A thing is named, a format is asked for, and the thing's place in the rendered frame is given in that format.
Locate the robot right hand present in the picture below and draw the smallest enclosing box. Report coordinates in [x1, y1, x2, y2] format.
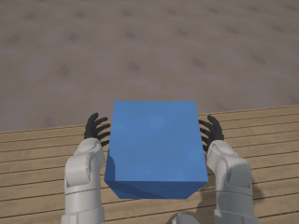
[198, 115, 224, 153]

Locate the right robot forearm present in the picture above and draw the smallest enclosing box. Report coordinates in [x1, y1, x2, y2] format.
[206, 140, 259, 224]

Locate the left robot forearm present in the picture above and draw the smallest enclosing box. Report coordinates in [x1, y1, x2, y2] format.
[61, 137, 106, 224]

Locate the carton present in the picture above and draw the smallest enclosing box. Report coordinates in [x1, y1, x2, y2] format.
[104, 101, 208, 200]

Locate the robot left hand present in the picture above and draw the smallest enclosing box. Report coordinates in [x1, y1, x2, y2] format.
[84, 112, 111, 147]

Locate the robot right thigh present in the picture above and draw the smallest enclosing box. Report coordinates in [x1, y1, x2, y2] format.
[172, 214, 200, 224]

